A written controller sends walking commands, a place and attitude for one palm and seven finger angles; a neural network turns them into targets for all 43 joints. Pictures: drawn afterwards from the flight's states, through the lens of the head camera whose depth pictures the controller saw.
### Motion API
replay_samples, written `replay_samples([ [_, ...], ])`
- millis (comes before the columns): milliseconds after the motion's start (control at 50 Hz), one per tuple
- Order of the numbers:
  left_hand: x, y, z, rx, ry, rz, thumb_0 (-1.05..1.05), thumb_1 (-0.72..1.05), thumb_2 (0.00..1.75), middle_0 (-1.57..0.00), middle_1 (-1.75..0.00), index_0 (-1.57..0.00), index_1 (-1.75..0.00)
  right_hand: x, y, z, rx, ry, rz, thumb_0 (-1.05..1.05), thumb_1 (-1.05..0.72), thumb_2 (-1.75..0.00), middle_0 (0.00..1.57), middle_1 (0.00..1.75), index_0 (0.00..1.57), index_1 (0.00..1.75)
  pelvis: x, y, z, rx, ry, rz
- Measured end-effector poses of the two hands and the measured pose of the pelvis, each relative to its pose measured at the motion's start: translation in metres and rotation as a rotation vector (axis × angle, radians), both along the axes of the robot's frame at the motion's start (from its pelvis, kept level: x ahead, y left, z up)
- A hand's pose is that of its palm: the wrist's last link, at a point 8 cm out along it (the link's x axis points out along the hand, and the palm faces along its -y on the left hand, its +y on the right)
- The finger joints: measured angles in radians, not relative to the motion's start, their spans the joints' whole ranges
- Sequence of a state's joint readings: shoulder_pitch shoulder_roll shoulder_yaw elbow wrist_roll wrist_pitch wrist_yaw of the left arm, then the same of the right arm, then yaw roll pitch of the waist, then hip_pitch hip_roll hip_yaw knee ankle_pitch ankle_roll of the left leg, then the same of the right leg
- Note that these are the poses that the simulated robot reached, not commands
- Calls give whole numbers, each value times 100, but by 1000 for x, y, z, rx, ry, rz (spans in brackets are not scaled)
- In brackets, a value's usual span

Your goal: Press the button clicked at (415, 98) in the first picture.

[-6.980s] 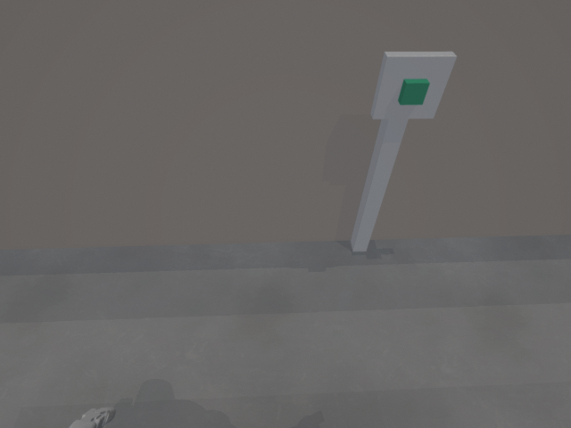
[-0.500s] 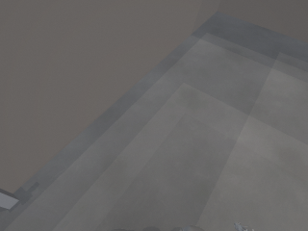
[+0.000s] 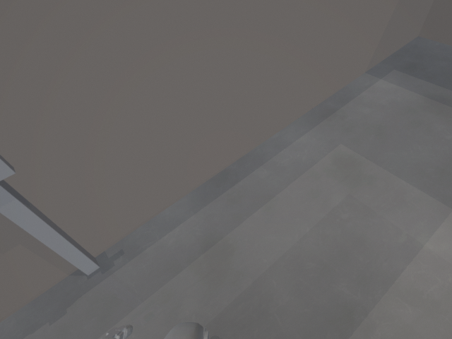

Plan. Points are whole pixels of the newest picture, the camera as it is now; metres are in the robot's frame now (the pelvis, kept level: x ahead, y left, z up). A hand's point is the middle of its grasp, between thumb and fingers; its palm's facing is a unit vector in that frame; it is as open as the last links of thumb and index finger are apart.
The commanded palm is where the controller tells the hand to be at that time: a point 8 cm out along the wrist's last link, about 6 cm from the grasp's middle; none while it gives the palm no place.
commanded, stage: turn to face it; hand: left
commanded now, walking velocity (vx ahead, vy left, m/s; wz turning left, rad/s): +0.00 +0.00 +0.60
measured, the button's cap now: out of the picture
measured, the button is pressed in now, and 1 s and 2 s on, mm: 0 0 0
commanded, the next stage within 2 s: take the last steps up to it in 1.02 s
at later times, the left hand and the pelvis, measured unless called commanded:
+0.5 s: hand out of the picture +0.00 +0.28 -0.17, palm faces +0.34 -0.90 -0.26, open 7.4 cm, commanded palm none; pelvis +0.00 +0.04 +0.00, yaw +17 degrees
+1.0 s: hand out of the picture -0.03 +0.19 -0.14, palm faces +0.55 -0.78 -0.30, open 7.4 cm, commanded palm none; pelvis +0.01 -0.01 +0.00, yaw +34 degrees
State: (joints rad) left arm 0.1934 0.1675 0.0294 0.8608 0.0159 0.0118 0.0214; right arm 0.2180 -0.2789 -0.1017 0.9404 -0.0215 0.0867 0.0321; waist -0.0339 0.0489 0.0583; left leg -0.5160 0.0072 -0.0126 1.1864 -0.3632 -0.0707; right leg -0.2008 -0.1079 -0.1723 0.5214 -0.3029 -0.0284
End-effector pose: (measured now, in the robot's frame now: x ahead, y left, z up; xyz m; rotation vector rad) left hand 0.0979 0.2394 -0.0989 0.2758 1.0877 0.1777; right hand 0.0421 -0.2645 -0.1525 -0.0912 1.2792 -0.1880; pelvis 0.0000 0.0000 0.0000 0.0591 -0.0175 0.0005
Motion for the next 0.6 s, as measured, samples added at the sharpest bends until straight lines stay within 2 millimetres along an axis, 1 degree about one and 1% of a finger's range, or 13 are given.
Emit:
replay_samples([
  [80, -32, 5, -8, -14, 47, 77, 1, 90, 90, -20, -30, -21, -30, 17, 1, 4, -14, 19, 68, 1, -91, -90, 20, 30, 20, 30, 0, 0, 1, -1, 1, 56],
  [160, -68, 17, -20, -33, 106, 161, 1, 90, 90, -20, -30, -21, -30, 46, 13, 9, -35, 10, 154, 1, -91, -90, 20, 30, 19, 30, -1, 6, -2, -12, 8, 108],
  [240, -107, 37, -37, -55, 170, 250, 1, 90, 90, -20, -30, -21, -30, 84, 37, 14, -63, -45, 251, 1, -91, -90, 20, 30, 19, 30, -2, 20, -9, -33, 17, 158],
  [280, -124, 49, -50, -70, 195, 295, 1, 90, 90, -20, -30, -21, -30, 103, 52, 15, -81, -92, 298, 1, -91, -90, 20, 30, 19, 30, -1, 30, -18, -50, 22, 184],
  [300, -131, 56, -56, -75, 209, 316, 1, 90, 90, -20, -30, -21, -30, 111, 60, 16, -89, -116, 316, 1, -91, -90, 20, 30, 19, 30, -1, 33, -21, -47, 25, 199],
  [340, -141, 65, -61, -77, 236, 346, 1, 90, 90, -20, -30, -20, -30, 121, 73, 21, -94, -147, 347, 1, -91, -90, 20, 30, 20, 30, -3, 38, -21, -44, 22, 215],
  [400, -140, 72, -55, -79, 223, 375, 1, 91, 90, -20, -30, -20, -30, 125, 84, 30, -103, -160, 377, 1, -91, -90, 20, 30, 20, 30, -3, 42, -14, -61, 17, 245],
  [480, -124, 78, -42, -79, 141, 389, 1, 91, 90, -20, -30, -20, -30, 124, 94, 33, -93, -142, 405, 0, -91, -90, 21, 30, 20, 30, -3, 45, -6, -72, 13, 289],
  [540, -110, 78, -33, -69, 79, 398, 1, 91, 90, -20, -30, -20, -30, 120, 95, 31, -76, -122, 422, 1, -91, -90, 21, 30, 20, 30, -2, 42, -3, -73, 12, 323],
  [600, -96, 75, -26, -55, 26, 406, 1, 91, 90, -20, -30, -20, -30, 116, 91, 25, -58, -97, 434, 1, -91, -90, 21, 30, 20, 30, -1, 35, -3, -70, 13, 357],
])
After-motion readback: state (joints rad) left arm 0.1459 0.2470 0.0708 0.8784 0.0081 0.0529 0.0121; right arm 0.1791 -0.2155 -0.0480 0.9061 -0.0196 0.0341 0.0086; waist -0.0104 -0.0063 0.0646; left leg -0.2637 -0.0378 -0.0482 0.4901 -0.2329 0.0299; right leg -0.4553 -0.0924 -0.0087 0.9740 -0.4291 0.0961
